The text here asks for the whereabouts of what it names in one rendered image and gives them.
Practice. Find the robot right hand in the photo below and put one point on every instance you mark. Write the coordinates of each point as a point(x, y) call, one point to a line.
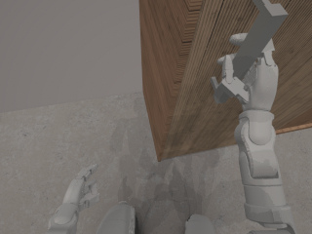
point(261, 80)

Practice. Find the handle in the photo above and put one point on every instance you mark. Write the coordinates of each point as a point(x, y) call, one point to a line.
point(269, 19)

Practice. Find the robot thigh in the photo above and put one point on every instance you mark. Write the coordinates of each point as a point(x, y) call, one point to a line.
point(118, 220)
point(199, 224)

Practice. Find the right robot thigh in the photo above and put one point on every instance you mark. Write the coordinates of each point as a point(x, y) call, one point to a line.
point(199, 224)

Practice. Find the left robot thigh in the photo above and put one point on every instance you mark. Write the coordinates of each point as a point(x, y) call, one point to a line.
point(118, 220)

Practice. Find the robot left forearm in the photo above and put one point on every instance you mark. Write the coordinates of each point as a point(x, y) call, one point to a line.
point(65, 219)

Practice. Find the robot right forearm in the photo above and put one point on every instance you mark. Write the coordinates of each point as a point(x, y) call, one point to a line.
point(260, 173)

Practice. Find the robot left hand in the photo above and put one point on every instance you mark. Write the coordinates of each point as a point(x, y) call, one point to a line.
point(77, 192)

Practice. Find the wardrobe door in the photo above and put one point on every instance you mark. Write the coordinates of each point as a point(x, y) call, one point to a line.
point(198, 123)
point(303, 119)

